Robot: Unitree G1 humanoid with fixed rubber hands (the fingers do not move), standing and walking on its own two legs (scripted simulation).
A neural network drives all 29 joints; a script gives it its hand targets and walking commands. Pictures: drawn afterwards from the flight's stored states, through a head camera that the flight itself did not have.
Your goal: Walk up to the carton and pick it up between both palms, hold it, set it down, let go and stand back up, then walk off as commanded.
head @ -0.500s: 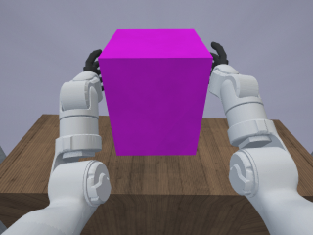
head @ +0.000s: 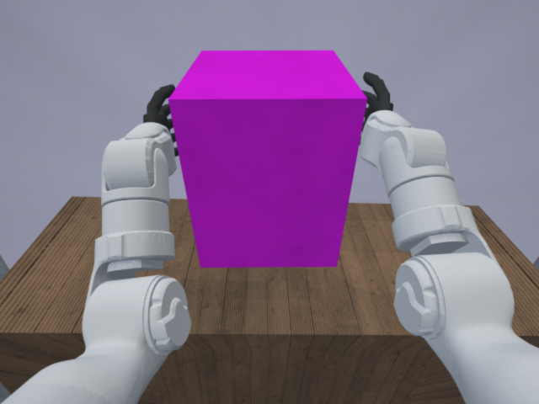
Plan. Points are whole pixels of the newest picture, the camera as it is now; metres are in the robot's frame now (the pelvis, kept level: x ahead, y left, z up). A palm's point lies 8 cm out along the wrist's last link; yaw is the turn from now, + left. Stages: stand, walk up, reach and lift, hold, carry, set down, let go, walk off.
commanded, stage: hold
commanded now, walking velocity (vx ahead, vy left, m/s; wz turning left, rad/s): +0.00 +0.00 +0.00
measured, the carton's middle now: (268, 156) +0.41 +0.03 +0.25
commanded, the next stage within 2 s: none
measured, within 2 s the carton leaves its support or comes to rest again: neither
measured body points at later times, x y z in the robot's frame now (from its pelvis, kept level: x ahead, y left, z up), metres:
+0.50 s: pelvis +0.00 +0.00 +0.00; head -0.07 +0.01 +0.44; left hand +0.39 +0.17 +0.29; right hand +0.41 -0.12 +0.31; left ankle +0.01 +0.14 -0.74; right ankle +0.06 -0.10 -0.74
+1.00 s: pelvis +0.00 +0.00 +0.00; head -0.07 +0.01 +0.44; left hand +0.39 +0.17 +0.29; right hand +0.41 -0.12 +0.31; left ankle +0.01 +0.14 -0.74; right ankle +0.06 -0.10 -0.74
